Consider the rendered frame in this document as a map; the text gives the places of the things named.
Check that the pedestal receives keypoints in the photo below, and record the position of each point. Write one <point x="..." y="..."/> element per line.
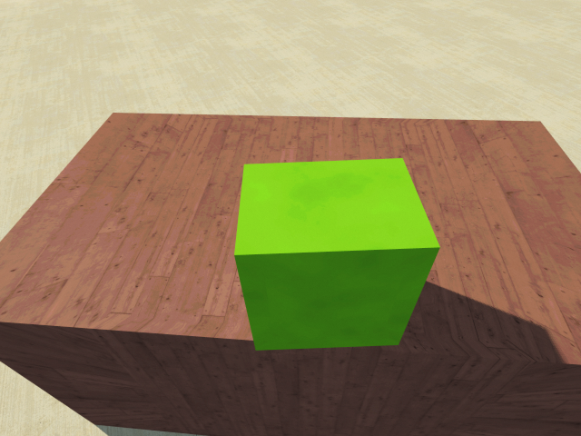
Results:
<point x="120" y="294"/>

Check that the carton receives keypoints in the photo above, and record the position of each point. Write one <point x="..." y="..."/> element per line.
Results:
<point x="331" y="254"/>

